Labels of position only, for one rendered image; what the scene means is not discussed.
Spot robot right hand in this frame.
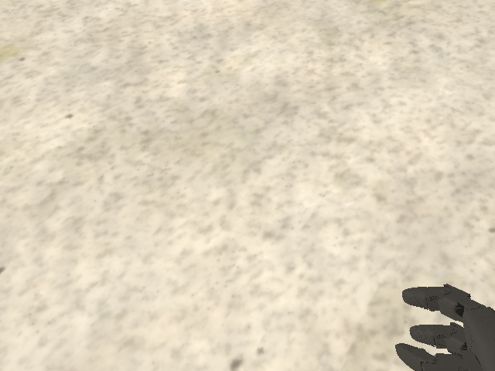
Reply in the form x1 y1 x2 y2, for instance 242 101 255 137
395 284 495 371

